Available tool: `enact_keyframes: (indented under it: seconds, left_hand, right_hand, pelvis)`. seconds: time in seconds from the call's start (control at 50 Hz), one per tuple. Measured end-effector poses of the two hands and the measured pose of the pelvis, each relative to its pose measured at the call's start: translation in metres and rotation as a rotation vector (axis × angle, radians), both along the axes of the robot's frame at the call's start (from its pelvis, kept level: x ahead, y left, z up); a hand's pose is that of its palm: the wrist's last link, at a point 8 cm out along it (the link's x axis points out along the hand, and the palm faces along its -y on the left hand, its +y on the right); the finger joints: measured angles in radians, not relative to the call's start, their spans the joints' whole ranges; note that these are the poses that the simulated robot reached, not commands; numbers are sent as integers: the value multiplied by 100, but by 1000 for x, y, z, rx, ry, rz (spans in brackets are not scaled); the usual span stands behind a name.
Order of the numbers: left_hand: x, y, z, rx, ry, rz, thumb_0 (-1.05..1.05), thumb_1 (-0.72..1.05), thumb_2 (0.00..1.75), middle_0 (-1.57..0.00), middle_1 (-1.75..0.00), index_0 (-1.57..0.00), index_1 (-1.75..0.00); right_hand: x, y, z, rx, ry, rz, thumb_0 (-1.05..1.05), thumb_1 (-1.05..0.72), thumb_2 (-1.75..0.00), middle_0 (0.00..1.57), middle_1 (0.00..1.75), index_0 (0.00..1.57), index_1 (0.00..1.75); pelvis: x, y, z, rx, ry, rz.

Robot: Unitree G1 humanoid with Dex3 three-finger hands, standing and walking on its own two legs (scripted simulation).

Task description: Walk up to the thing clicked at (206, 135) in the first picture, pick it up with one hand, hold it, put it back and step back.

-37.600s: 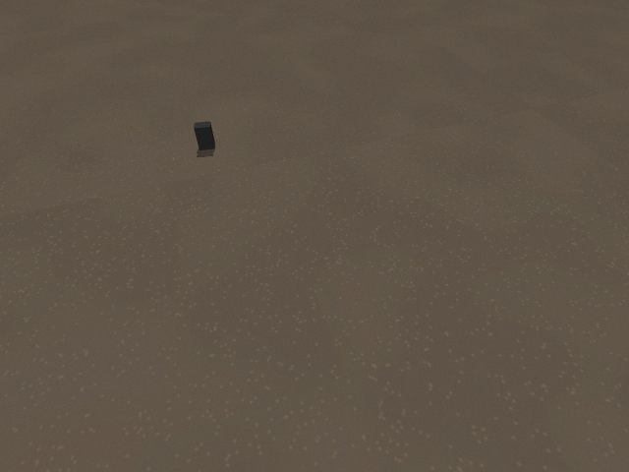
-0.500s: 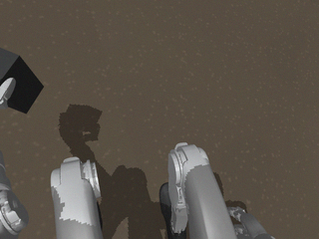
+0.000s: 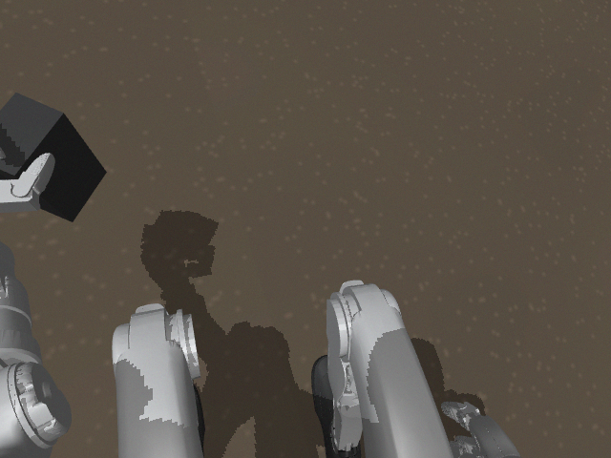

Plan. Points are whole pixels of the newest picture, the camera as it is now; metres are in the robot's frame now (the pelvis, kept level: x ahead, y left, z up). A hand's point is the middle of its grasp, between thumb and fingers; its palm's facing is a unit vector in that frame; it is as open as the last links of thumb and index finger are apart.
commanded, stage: settle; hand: left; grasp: from above
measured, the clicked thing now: (47, 164) +0.50 +0.29 -0.10
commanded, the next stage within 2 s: lift in 0.26 s
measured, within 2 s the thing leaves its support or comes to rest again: neither
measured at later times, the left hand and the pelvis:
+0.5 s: hand (11, 151) +0.48 +0.29 -0.02, palm faces +0.37 -0.93 -0.09, open 5.9 cm; pelvis +0.00 +0.00 +0.01, yaw +1 degrees
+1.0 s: hand out of the picture +0.44 +0.28 +0.08, palm faces +0.33 -0.94 -0.08, open 6.3 cm; pelvis +0.01 +0.00 +0.09, yaw +3 degrees
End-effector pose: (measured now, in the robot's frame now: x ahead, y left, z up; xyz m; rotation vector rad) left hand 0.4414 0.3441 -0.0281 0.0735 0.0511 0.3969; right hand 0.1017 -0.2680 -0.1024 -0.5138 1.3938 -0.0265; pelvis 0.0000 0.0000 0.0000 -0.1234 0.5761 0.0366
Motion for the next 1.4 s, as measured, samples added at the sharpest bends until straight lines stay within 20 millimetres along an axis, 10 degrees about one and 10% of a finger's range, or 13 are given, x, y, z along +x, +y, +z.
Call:
enact_keyframes:
  seconds: [0.68,1.02,1.4]
  left_hand:
    - [-8,-16,37,-4,-6,-52,-3,-34,115,-58,-117,-138,-158]
    - [-39,-17,118,-2,7,-59,-3,-36,113,-60,-117,-135,-154]
    - [-73,-29,264,-20,8,-31,-3,-38,113,-62,-117,-132,-152]
  right_hand:
    - [-3,0,15,30,-29,-64,0,-89,-89,21,30,20,30]
    - [44,14,83,67,-192,-66,0,-89,-89,21,30,20,30]
    - [96,45,211,128,-357,-62,1,-89,-89,21,30,20,30]
  pelvis:
    - [1,-2,23,26,14,13]
    - [8,2,91,32,14,32]
    - [33,10,214,48,-100,65]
